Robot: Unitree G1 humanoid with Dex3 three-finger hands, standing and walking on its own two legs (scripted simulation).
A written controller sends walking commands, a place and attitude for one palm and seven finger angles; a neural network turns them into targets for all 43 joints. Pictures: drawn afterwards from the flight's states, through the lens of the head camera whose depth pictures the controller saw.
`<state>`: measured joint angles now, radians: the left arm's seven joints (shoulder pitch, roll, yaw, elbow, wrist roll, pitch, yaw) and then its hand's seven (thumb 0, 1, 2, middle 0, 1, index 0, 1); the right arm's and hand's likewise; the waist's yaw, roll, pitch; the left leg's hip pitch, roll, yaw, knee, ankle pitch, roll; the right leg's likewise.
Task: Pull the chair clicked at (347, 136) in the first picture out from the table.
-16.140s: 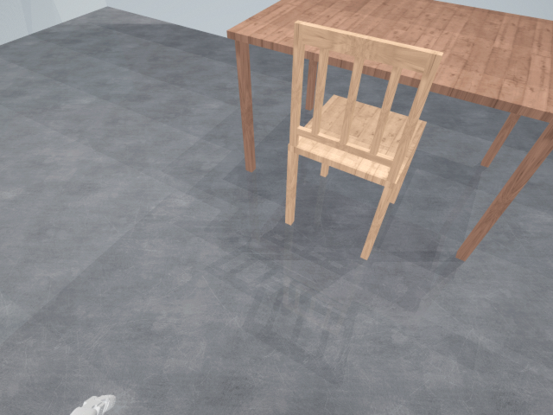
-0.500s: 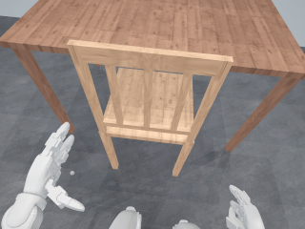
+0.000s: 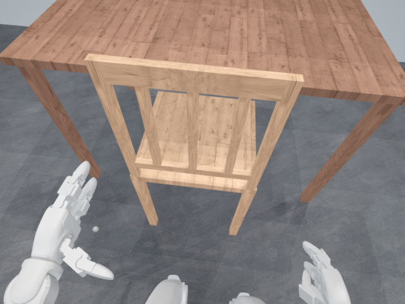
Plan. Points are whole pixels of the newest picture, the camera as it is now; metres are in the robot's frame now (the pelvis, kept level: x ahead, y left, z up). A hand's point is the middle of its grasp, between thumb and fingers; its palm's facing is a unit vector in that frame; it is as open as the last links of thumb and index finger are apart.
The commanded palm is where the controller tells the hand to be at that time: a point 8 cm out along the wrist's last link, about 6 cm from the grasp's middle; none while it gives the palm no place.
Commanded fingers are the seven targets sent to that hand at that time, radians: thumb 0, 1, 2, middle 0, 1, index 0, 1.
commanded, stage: aim the fingers beside a spindle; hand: left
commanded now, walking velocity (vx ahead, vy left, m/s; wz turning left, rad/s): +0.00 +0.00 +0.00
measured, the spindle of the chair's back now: (192, 135) +0.50 +0.05 +0.00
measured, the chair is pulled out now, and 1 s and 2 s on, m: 0.00 0.00 0.00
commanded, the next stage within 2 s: none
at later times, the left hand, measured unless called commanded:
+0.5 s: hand (117, 211) +0.28 +0.18 +0.02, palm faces -0.08 -1.00 -0.06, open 16.9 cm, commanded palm +0.27 +0.23 +0.02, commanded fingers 0.00 -0.50 0.30 -0.06 -0.08 -0.06 -0.08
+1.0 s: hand (133, 192) +0.33 +0.16 +0.00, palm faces -0.11 -0.99 -0.04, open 16.9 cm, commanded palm +0.32 +0.21 +0.00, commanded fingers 0.00 -0.50 0.30 -0.06 -0.08 -0.06 -0.08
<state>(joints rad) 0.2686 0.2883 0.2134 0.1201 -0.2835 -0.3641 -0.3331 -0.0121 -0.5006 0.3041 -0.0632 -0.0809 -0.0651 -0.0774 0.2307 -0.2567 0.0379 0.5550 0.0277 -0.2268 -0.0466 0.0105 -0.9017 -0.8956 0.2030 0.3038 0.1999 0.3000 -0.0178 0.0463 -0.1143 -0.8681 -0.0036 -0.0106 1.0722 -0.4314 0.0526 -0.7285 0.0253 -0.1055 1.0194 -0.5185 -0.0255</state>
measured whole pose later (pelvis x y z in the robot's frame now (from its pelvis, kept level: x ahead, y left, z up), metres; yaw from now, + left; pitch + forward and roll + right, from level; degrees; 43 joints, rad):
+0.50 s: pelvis +0.00 -0.02 -0.01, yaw -1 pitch +16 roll -3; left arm 0.11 0.29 0.23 0.27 -0.28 -0.38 -0.35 -0.01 -0.50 0.30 -0.06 -0.08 -0.06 -0.08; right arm 0.25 -0.28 0.02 0.58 0.03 -0.21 -0.05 0.01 -0.90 -0.90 0.20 0.30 0.20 0.30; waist -0.03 0.05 -0.13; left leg -0.95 0.01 -0.01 1.13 -0.45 0.03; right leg -0.83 0.04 -0.10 1.10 -0.55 -0.05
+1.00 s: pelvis +0.00 -0.01 -0.03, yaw -1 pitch +19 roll -3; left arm -0.12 0.27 0.18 0.40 -0.23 -0.39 -0.29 -0.01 -0.50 0.30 -0.06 -0.08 -0.06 -0.08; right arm 0.24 -0.27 0.02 0.59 0.02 -0.18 -0.03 0.01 -0.90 -0.90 0.20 0.30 0.20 0.30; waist -0.03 0.05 -0.13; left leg -1.06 0.01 0.00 1.20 -0.47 0.04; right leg -0.93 0.03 -0.10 1.17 -0.57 -0.04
